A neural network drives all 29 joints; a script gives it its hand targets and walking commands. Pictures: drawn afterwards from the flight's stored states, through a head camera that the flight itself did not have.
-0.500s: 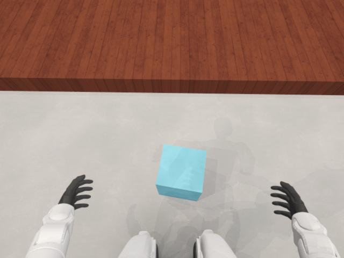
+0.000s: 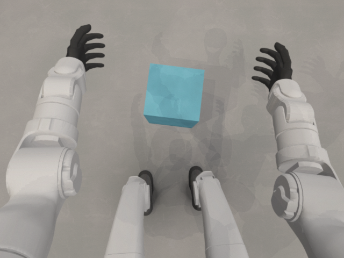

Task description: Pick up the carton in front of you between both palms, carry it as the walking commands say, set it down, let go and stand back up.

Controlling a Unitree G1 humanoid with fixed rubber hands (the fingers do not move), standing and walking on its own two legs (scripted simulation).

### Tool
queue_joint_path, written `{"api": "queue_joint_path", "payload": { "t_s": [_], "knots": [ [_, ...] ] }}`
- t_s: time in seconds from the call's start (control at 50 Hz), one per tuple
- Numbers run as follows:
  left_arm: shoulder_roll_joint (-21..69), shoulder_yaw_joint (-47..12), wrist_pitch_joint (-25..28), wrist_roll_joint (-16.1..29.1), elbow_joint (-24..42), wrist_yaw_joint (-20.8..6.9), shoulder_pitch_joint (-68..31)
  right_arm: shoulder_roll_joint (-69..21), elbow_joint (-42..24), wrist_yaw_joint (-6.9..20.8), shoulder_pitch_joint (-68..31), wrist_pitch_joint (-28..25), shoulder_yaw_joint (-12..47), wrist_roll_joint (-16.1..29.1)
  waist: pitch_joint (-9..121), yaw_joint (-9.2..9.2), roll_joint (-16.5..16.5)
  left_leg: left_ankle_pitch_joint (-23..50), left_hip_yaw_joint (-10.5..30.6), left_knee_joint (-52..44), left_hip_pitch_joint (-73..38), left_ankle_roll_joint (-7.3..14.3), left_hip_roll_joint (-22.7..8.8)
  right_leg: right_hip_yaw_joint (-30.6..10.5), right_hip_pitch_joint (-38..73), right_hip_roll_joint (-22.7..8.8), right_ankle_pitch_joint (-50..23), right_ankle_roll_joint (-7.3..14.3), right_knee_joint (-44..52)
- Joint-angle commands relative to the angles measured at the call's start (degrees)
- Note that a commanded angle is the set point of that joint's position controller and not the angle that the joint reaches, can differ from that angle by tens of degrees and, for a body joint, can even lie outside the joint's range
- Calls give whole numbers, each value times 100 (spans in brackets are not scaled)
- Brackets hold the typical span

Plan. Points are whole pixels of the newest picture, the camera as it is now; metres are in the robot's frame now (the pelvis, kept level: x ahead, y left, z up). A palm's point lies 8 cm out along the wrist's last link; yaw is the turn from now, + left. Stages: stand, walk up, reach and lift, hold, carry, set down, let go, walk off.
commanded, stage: reach and lift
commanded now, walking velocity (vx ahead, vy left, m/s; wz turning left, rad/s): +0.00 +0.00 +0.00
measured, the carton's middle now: (173, 99) +0.54 -0.04 -0.54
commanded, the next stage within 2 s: none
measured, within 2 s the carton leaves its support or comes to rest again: leaves its support in 2.00 s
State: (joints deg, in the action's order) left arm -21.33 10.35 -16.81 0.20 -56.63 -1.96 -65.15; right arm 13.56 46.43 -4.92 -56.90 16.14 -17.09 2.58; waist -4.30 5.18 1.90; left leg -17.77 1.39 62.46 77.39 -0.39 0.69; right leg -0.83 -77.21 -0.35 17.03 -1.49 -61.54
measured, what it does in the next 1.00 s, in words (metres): lowers itself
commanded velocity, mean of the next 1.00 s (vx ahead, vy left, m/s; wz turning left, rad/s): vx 0.00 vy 0.00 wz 0.00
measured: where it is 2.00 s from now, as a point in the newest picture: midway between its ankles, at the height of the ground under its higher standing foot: (171, 198)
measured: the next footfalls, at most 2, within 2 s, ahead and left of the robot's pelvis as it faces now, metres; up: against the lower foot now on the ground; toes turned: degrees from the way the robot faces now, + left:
none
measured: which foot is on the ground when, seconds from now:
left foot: down 0.00-1.00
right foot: down 0.00-1.00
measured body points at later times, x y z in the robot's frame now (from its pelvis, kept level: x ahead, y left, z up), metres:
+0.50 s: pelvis +0.04 +0.00 -0.06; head +0.38 -0.01 +0.23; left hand +0.59 +0.14 -0.22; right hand +0.52 -0.23 -0.21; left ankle +0.09 +0.12 -0.63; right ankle +0.10 -0.13 -0.63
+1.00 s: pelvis -0.03 +0.00 -0.26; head +0.35 -0.01 -0.03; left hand +0.58 +0.14 -0.43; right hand +0.52 -0.23 -0.44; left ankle +0.09 +0.12 -0.63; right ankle +0.09 -0.13 -0.63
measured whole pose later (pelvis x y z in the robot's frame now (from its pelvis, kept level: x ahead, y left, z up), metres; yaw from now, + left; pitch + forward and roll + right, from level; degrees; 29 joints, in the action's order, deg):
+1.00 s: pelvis -0.03 +0.00 -0.26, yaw -3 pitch +43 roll -2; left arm -26.5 2.0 -7.4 9.1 -68.5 4.0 -91.6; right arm 16.8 61.3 -7.9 -83.7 6.1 -14.2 9.8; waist -16.4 4.5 0.1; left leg -31.4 3.6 118.6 129.8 -2.7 3.5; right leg -2.3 -130.1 3.3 29.0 -3.9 -116.3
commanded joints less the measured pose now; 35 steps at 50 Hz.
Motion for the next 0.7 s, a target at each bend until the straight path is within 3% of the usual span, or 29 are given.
{"api": "queue_joint_path", "payload": {
  "t_s": [0.0, 0.1, 0.18, 0.24, 0.26, 0.34, 0.36, 0.38, 0.48, 0.62, 0.68],
  "knots": [
    [-844, 233, 183, -146, 274, -37, -2304, 643, -456, -47, -1923, -151, -370, -178, 5223, 243, 186, -128, -229, -589, -2526, -118, 295, 554, 1860, 311, -29, -241, 633],
    [-842, 525, 361, -466, 17, -60, -3006, 419, -452, -18, -2518, -328, -738, -447, 5864, 237, 225, 407, -254, -450, -2449, -91, 373, 587, 1784, 390, -575, -304, 493],
    [-698, 721, 531, -716, 204, -32, -2986, 233, -627, 26, -2306, -525, -928, -620, 6635, 213, 330, 1643, -196, -245, -2849, -45, 412, 546, 1852, 466, -1630, -303, 359],
    [-399, 847, 702, -877, 278, -8, -2590, 30, -723, 102, -2003, -733, -1034, -750, 6646, 158, 441, 2526, -117, -70, -2867, -60, 386, 503, 1464, 497, -2258, -290, 248],
    [-286, 882, 769, -875, 314, -2, -2474, -11, -682, 130, -1906, -821, -1089, -825, 6454, 216, 359, 2717, -72, 10, -2616, -57, 376, 479, 1317, 498, -2441, -281, 181],
    [-64, 1033, 1023, -981, 331, 61, -2024, -215, -529, 172, -1475, -1106, -1214, -927, 6254, 165, 384, 3238, -27, 466, -1869, -90, 350, 392, 593, 477, -2876, -310, -279],
    [16, 1040, 1078, -976, 327, 91, -1919, -262, -519, 184, -1443, -1171, -1172, -914, 6197, 94, 383, 3223, -22, 610, -1567, -110, 348, 354, 435, 457, -2883, -297, -442],
    [80, 1001, 1123, -926, 349, 115, -1857, -221, -478, 188, -1390, -1221, -1218, -940, 6227, 158, 333, 3115, -25, 785, -1228, -129, 352, 360, 313, 451, -2884, -299, -637],
    [68, 755, 1235, -735, 345, 301, -1872, -89, -233, 124, -1385, -1329, -1145, -744, 6230, 116, 412, 2605, -78, 1709, -175, -187, 364, 364, -572, 469, -2483, -338, -1534],
    [-629, -3, 1215, 93, 536, 578, -2488, 529, -358, -112, -2091, -1298, -385, 126, 7399, 13, 423, 2081, -230, 3130, 209, -223, 357, 475, -656, 448, -2220, -407, -2993],
    [-755, -373, 1126, 495, 581, 632, -2970, 749, -267, -208, -2479, -1195, -71, 448, 7495, 109, 379, 1524, -281, 3561, 419, -225, 319, 559, -792, 406, -1749, -394, -3448]
  ]
}}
